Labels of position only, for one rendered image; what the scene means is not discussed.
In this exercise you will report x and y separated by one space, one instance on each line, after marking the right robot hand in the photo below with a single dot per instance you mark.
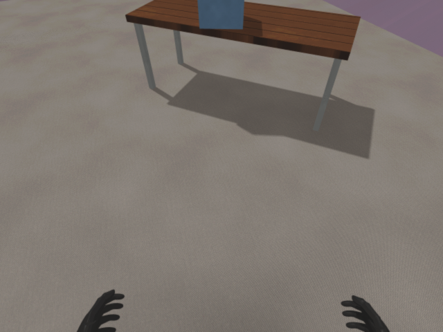
373 322

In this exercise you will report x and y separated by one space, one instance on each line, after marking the carton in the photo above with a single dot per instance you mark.
221 14

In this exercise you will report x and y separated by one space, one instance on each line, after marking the table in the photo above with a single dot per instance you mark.
307 31

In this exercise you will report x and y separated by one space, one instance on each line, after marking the left robot hand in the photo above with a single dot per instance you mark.
94 318

